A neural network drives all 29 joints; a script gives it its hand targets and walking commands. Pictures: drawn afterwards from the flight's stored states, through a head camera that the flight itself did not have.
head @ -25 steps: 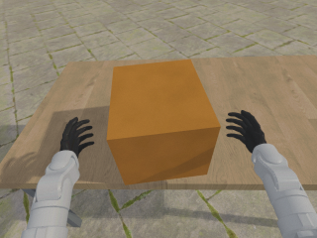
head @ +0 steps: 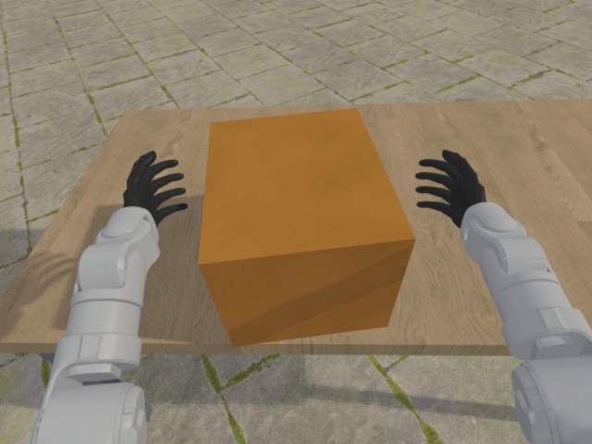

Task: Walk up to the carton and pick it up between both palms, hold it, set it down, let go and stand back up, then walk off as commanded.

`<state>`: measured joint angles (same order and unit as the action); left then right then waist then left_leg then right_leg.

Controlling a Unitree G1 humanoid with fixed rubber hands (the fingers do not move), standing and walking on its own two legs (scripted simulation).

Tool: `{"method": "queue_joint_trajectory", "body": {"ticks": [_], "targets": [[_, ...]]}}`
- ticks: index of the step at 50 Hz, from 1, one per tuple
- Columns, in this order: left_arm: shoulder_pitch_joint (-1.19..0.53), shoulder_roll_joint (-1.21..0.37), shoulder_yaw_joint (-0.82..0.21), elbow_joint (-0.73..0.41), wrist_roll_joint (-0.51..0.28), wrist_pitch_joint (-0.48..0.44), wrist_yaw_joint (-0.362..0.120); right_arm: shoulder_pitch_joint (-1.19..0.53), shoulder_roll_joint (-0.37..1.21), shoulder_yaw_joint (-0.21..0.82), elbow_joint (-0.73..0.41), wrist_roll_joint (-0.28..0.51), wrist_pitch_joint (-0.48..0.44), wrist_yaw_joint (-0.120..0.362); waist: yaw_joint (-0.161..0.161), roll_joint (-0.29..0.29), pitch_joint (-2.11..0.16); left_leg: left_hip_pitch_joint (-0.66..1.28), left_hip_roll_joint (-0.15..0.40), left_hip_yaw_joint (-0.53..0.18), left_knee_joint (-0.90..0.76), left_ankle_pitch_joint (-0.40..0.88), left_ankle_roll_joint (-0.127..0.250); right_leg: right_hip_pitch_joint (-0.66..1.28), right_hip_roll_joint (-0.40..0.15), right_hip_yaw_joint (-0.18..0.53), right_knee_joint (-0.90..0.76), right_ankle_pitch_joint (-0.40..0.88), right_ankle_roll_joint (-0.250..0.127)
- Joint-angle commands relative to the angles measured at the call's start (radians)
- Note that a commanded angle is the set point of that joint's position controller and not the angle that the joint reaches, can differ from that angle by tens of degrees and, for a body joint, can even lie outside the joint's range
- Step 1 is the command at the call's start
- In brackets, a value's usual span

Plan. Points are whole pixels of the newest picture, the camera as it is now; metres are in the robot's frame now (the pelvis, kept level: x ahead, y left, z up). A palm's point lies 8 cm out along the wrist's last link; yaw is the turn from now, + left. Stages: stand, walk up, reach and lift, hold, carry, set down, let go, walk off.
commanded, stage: reach and lift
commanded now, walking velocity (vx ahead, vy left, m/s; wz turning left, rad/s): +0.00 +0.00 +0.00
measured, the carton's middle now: (297, 222) +0.48 +0.02 +0.01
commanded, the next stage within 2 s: none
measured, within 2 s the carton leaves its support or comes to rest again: neither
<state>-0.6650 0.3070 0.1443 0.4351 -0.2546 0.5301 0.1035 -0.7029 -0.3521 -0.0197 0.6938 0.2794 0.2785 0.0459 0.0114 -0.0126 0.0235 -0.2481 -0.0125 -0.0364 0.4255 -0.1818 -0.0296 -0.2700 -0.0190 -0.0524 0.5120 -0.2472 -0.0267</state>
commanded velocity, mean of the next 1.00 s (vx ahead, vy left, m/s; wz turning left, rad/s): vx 0.00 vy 0.00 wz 0.00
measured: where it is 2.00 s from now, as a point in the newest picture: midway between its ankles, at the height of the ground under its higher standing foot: outside the picture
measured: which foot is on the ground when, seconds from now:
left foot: down 0.00-1.00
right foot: down 0.00-1.00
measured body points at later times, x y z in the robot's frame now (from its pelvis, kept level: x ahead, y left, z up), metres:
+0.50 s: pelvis +0.01 +0.00 +0.00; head +0.05 +0.00 +0.45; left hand +0.46 +0.22 +0.16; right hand +0.47 -0.21 +0.14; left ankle +0.03 +0.14 -0.74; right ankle +0.02 -0.10 -0.74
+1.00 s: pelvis +0.00 +0.01 -0.01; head +0.08 +0.01 +0.44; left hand +0.44 +0.23 +0.06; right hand +0.46 -0.22 +0.06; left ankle +0.03 +0.14 -0.74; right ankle +0.02 -0.10 -0.74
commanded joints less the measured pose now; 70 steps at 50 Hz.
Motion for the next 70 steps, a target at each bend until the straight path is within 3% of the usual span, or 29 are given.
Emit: {"method": "queue_joint_trajectory", "body": {"ticks": [1, 15, 21, 29, 32, 41, 48, 55, 64, 67, 70], "targets": [[-0.555, 0.224, 0.023, -0.040, 0.026, -0.059, 0.020, -0.560, -0.326, -0.090, -0.083, 0.054, -0.049, -0.011, 0.053, 0.046, -0.585, 0.065, 0.019, 0.050, -0.026, 0.266, -0.015, 0.087, 0.088, 0.038, -0.160, 0.289, 0.011], [-0.728, 0.258, 0.006, 0.153, 0.029, -0.083, 0.030, -0.754, -0.354, -0.013, 0.089, 0.104, -0.057, -0.009, 0.073, 0.048, -0.705, 0.054, 0.017, 0.053, 0.016, 0.402, -0.025, 0.073, 0.094, 0.028, -0.144, 0.415, 0.017], [-0.671, 0.228, 0.016, 0.302, 0.065, -0.141, 0.009, -0.709, -0.319, 0.033, 0.212, 0.106, -0.089, -0.012, 0.093, 0.032, -0.699, 0.025, 0.010, 0.057, 0.016, 0.424, -0.025, 0.103, 0.093, 0.025, -0.131, 0.470, 0.024], [-0.630, 0.163, -0.023, 0.352, 0.062, -0.356, -0.020, -0.675, -0.250, 0.071, 0.243, 0.102, -0.245, -0.002, 0.117, 0.044, -0.785, 0.041, 0.011, 0.061, 0.046, 0.514, -0.035, 0.053, 0.091, 0.010, -0.101, 0.510, 0.028], [-0.634, 0.136, -0.068, 0.393, 0.036, -0.447, -0.023, -0.674, -0.230, 0.087, 0.275, 0.110, -0.304, 0.011, 0.115, 0.055, -0.796, 0.050, 0.015, 0.061, 0.055, 0.503, -0.039, -0.011, 0.091, 0.004, -0.100, 0.448, 0.022], [-0.697, 0.113, -0.201, 0.618, -0.101, -0.677, -0.021, -0.703, -0.208, 0.156, 0.408, 0.149, -0.423, 0.032, 0.115, 0.024, -0.808, -0.042, 0.035, 0.055, 0.102, 0.314, -0.030, -0.247, 0.078, -0.005, -0.058, 0.169, 0.017], [-0.733, 0.119, -0.244, 0.732, -0.148, -0.796, -0.020, -0.720, -0.226, 0.160, 0.509, 0.158, -0.499, 0.041, 0.114, 0.038, -0.902, -0.087, 0.039, 0.058, 0.155, 0.295, -0.044, -0.352, 0.070, -0.016, -0.016, 0.127, 0.022], [-0.694, 0.106, -0.215, 0.676, -0.113, -0.832, -0.024, -0.710, -0.253, 0.155, 0.475, 0.169, -0.558, 0.040, 0.127, 0.067, -1.069, -0.038, 0.035, 0.062, 0.197, 0.480, -0.066, -0.340, 0.084, -0.017, 0.001, 0.270, 0.031], [-0.547, 0.041, -0.162, 0.495, -0.034, -0.836, -0.038, -0.634, -0.233, 0.158, 0.415, 0.154, -0.609, 0.033, 0.129, 0.076, -1.177, 0.052, 0.037, 0.066, 0.244, 0.788, -0.089, -0.277, 0.102, -0.015, 0.011, 0.547, 0.040], [-0.535, 0.007, -0.146, 0.445, -0.011, -0.849, -0.046, -0.631, -0.178, 0.159, 0.397, 0.135, -0.622, 0.028, 0.120, 0.062, -1.158, 0.036, 0.034, 0.071, 0.237, 0.808, -0.086, -0.230, 0.097, -0.010, 0.010, 0.617, 0.049], [-0.540, -0.014, -0.123, 0.445, 0.009, -0.865, -0.059, -0.640, -0.118, 0.160, 0.400, 0.110, -0.624, 0.025, 0.115, 0.033, -1.099, -0.026, 0.026, 0.082, 0.211, 0.734, -0.072, -0.163, 0.083, 0.001, 0.009, 0.644, 0.063]]}}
